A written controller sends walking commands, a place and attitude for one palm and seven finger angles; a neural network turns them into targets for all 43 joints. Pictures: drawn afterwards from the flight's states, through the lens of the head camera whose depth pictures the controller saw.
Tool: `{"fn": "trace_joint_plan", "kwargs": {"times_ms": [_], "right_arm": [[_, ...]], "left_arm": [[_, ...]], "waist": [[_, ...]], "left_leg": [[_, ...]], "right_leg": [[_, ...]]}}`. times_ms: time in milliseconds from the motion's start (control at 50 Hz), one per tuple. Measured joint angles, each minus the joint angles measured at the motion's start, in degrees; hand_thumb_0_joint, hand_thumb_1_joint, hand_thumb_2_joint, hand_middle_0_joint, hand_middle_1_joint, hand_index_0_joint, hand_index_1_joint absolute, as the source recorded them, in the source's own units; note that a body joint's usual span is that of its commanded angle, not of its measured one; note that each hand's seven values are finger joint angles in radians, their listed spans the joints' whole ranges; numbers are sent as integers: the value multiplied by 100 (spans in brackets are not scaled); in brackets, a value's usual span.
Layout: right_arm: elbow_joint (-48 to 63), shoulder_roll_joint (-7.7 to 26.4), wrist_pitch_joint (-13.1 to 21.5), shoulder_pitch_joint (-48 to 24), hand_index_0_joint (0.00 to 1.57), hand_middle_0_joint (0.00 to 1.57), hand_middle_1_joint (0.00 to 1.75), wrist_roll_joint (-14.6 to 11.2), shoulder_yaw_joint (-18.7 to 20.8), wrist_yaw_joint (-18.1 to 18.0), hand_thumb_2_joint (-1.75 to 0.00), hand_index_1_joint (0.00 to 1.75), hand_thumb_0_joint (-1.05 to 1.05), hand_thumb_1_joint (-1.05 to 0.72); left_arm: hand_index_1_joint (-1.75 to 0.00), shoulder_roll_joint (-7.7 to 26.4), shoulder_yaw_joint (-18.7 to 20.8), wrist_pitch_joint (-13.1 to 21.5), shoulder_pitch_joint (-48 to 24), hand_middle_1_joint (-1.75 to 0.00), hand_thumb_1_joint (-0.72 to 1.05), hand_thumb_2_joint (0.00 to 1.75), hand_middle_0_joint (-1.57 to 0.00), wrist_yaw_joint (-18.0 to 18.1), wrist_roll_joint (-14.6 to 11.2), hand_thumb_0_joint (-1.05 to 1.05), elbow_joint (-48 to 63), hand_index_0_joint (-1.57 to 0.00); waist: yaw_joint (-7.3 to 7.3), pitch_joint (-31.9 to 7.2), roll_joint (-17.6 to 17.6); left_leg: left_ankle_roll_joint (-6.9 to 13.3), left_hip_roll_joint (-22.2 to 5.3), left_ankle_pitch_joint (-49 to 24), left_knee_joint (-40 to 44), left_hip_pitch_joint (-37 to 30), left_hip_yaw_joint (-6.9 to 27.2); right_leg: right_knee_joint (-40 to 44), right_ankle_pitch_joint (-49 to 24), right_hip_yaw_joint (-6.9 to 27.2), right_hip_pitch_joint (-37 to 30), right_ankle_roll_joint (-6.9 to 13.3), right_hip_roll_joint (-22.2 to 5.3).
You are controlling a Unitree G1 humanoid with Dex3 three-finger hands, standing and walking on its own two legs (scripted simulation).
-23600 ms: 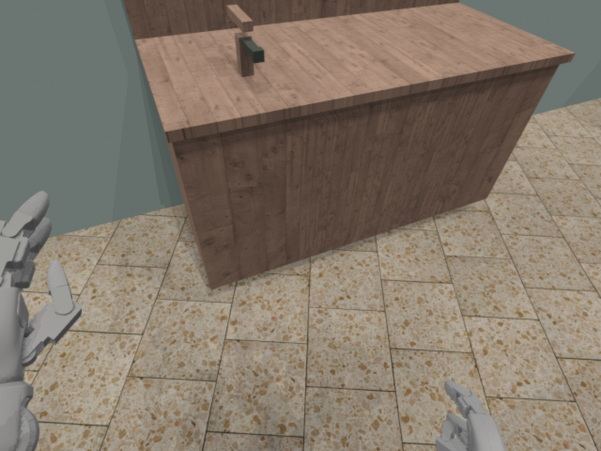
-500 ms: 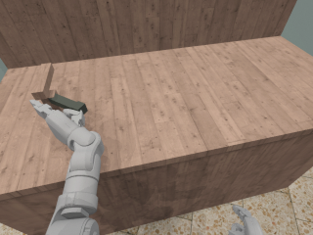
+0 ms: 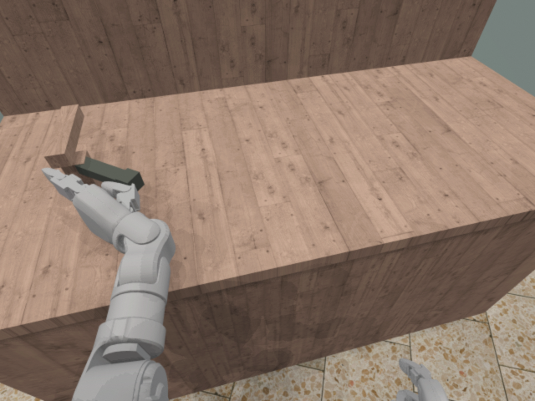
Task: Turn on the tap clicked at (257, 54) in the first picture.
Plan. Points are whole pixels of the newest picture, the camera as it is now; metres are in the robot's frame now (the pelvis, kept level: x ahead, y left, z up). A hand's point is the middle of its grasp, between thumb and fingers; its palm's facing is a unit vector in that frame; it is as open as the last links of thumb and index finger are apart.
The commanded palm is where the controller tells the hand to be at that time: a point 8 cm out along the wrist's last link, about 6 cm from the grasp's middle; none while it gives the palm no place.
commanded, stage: push the lever round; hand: left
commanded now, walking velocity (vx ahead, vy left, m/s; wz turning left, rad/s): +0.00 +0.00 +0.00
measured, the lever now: (130, 181) +0.40 +0.27 +0.12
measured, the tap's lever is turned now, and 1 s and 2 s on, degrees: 52 53 53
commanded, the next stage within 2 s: none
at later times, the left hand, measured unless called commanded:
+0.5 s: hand (133, 190) +0.38 +0.25 +0.12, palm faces +0.88 -0.47 -0.02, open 8.6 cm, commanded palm +0.37 +0.24 +0.11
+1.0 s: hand (133, 190) +0.38 +0.25 +0.12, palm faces +0.88 -0.47 -0.02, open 8.6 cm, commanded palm +0.37 +0.24 +0.11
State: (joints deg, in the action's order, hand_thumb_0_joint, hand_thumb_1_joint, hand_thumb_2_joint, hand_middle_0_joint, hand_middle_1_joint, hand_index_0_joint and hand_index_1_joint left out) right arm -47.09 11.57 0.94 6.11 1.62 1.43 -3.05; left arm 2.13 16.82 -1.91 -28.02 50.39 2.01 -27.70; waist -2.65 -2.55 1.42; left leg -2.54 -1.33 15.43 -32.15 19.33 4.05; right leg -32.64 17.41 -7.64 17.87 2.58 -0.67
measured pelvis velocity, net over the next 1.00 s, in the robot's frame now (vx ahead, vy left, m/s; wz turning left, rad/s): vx -0.01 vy -0.01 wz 0.00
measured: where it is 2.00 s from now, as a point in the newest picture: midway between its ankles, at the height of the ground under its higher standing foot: outside the picture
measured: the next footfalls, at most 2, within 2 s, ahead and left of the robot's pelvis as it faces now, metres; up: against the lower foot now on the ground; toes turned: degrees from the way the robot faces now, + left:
none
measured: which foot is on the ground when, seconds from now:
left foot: down 0.00-1.00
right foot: down 0.00-1.00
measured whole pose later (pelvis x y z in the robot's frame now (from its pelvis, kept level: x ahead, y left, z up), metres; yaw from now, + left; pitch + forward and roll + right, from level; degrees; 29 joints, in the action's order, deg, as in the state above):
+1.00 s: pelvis -0.01 -0.01 +0.00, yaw +0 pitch +3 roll +0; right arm -46.9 12.2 1.1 6.7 1.4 1.5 -3.1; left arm 3.7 18.3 0.6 -30.3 50.2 1.3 -31.9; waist -2.2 -2.7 1.3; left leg -2.9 -1.6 15.1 -32.6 20.6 4.1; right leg -33.9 17.6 -7.7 19.6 3.1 -0.5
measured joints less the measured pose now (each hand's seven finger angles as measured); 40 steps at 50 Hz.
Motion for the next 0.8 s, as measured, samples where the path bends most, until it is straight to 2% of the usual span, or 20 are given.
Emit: {"fn": "trace_joint_plan", "kwargs": {"times_ms": [480,800], "right_arm": [[-26,39,-6,39,20,20,30,-40,-12,-58,-90,30,1,-91],[-5,51,5,62,20,20,30,-23,-1,-39,-90,30,1,-91]], "left_arm": [[0,138,65,276,-171,-15,89,90,-15,45,-60,1,-354,0],[0,147,122,299,-192,-15,90,90,-15,11,-90,1,-387,0]], "waist": [[37,8,-16],[27,0,-3]], "left_leg": [[-8,-27,-35,-4,80,1],[-28,-30,-34,-3,92,5]], "right_leg": [[-40,-21,-1,101,38,26],[-78,5,-5,130,56,26]]}}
